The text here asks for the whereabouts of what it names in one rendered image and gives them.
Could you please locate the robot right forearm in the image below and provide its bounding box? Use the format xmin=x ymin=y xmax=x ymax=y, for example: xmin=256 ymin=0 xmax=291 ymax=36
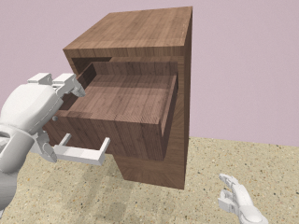
xmin=237 ymin=204 xmax=269 ymax=224

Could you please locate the robot left forearm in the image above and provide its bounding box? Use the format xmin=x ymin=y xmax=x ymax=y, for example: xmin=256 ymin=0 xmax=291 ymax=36
xmin=0 ymin=124 xmax=35 ymax=219

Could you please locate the drawer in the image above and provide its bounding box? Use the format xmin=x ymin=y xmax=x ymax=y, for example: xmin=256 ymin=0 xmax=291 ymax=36
xmin=42 ymin=61 xmax=178 ymax=161

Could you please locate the right robot hand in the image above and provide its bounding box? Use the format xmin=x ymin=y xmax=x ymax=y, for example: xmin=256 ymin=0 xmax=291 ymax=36
xmin=218 ymin=173 xmax=254 ymax=216

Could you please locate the handle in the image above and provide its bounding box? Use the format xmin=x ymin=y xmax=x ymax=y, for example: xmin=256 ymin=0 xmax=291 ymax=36
xmin=53 ymin=133 xmax=111 ymax=166

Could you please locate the cabinet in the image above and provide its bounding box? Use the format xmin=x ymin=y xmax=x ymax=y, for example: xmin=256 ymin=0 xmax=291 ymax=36
xmin=63 ymin=6 xmax=193 ymax=190

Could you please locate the left robot hand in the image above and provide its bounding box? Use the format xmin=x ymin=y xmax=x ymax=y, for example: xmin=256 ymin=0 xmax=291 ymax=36
xmin=0 ymin=73 xmax=86 ymax=163

